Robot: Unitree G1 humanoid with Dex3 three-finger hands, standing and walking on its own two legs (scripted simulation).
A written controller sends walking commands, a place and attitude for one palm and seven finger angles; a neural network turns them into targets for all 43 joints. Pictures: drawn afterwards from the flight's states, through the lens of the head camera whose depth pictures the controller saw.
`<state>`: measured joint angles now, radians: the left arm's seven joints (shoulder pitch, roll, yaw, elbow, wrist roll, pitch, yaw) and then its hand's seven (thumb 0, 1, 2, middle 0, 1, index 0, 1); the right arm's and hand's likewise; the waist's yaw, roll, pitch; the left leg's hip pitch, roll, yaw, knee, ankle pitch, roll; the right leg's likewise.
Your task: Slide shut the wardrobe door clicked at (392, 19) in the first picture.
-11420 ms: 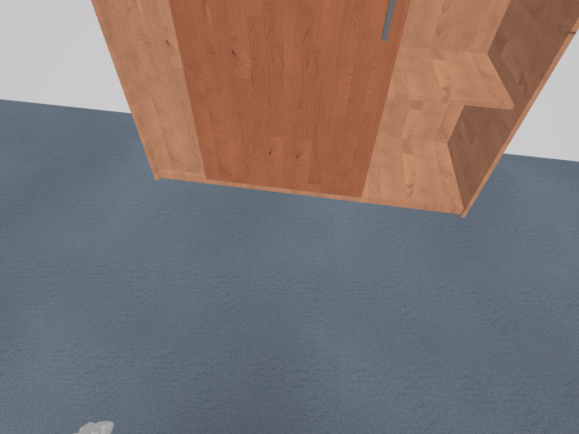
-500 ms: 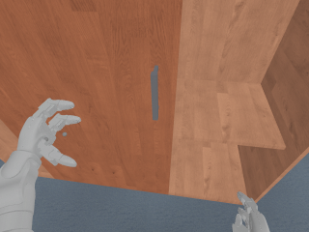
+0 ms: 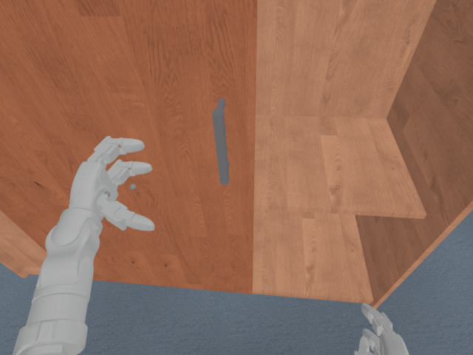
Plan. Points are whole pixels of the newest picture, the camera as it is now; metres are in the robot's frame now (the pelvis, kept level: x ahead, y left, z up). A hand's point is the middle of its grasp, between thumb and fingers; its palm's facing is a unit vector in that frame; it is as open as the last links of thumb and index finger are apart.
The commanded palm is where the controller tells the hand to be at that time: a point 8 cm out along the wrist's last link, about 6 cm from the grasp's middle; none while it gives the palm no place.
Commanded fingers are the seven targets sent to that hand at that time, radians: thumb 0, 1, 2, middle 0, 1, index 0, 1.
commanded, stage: move the hooked fingers beside the handle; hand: left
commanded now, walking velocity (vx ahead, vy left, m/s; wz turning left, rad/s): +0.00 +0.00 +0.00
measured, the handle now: (223, 144) +0.47 +0.06 +0.12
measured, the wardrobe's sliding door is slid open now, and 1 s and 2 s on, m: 0.49 0.49 0.49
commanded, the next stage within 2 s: none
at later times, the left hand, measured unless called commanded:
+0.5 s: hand (164, 167) +0.39 +0.15 +0.13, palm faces -0.02 -1.00 -0.01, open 14.0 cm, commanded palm +0.37 +0.20 +0.12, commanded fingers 0.00 -0.50 0.30 -0.30 -1.20 -0.30 -1.20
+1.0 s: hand (184, 157) +0.42 +0.12 +0.12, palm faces -0.01 -1.00 +0.00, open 13.7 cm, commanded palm +0.40 +0.16 +0.12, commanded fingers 0.00 -0.50 0.30 -0.30 -1.20 -0.30 -1.20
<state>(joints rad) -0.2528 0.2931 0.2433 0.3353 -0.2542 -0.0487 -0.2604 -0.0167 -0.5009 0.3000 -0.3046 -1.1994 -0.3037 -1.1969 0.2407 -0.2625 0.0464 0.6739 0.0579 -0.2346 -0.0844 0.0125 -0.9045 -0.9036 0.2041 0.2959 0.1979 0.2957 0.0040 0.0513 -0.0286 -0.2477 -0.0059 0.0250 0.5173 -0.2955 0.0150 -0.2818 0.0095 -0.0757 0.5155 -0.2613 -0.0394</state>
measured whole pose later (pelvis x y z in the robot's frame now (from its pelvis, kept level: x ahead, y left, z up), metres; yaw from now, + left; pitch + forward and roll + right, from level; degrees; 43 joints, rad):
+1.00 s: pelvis +0.00 +0.01 +0.00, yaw -1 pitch +5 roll +0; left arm -0.62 0.19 0.14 0.77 -0.16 -0.21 -0.05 -0.02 -0.50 0.30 -0.35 -1.25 -0.35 -1.23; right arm 0.32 -0.24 0.02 0.73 0.04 -0.11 -0.03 0.01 -0.91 -0.90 0.20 0.30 0.20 0.30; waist -0.03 0.04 -0.04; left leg -0.33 -0.01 0.04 0.55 -0.31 0.03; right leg -0.37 0.01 -0.06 0.54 -0.26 -0.03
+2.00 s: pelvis -0.05 +0.02 -0.02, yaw +2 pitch +10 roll -1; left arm -0.94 0.19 0.04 1.09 -0.14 -0.35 0.08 -0.02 -0.50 0.30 -0.37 -1.31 -0.34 -1.25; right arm 0.37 -0.26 0.03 0.76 0.02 -0.15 -0.01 0.01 -0.91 -0.90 0.20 0.30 0.20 0.30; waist -0.06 0.01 -0.06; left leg -0.61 -0.04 0.00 0.74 -0.30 0.04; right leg -0.62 -0.04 -0.10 0.71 -0.27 -0.02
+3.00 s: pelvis -0.05 +0.02 -0.03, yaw +2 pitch +10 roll -1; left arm -0.95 0.21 0.07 1.11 -0.13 -0.34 0.04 -0.02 -0.50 0.30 -0.39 -1.26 -0.35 -1.23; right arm 0.38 -0.26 0.03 0.73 0.02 -0.13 -0.01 0.01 -0.91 -0.90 0.20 0.30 0.20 0.30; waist -0.08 0.01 -0.07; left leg -0.63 -0.04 0.01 0.76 -0.31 0.05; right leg -0.63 -0.02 -0.07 0.72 -0.27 -0.01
